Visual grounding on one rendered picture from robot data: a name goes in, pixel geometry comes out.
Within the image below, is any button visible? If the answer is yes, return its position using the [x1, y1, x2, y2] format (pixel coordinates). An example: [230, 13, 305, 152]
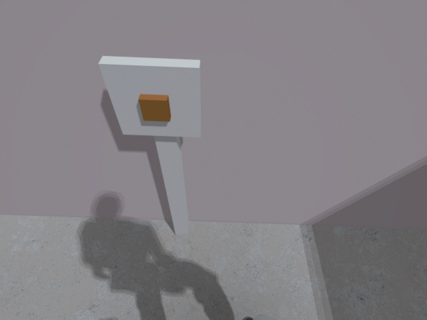
[138, 94, 171, 122]

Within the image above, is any panel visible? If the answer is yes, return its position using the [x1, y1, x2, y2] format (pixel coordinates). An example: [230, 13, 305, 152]
[98, 56, 201, 236]

